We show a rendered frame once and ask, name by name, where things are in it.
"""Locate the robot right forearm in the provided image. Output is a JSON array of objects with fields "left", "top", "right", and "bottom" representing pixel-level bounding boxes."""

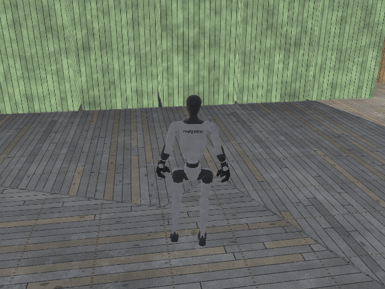
[{"left": 217, "top": 146, "right": 229, "bottom": 171}]

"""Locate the left robot upper arm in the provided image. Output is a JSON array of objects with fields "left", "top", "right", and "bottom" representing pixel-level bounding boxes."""
[{"left": 164, "top": 121, "right": 181, "bottom": 154}]

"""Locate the right robot upper arm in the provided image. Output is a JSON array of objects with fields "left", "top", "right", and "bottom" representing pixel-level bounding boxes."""
[{"left": 206, "top": 122, "right": 223, "bottom": 155}]

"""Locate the robot left forearm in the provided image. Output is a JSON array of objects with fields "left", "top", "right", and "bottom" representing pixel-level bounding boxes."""
[{"left": 158, "top": 145, "right": 170, "bottom": 168}]

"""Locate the robot left foot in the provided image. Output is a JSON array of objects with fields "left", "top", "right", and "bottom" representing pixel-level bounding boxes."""
[{"left": 170, "top": 232, "right": 179, "bottom": 242}]

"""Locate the robot right hand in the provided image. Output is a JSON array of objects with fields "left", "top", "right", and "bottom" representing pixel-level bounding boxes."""
[{"left": 217, "top": 169, "right": 230, "bottom": 182}]

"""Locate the robot right shin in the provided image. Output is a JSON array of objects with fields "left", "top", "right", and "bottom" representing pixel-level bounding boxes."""
[{"left": 200, "top": 199, "right": 209, "bottom": 238}]

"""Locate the robot left hand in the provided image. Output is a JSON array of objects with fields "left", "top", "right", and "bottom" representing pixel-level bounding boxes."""
[{"left": 156, "top": 166, "right": 170, "bottom": 178}]

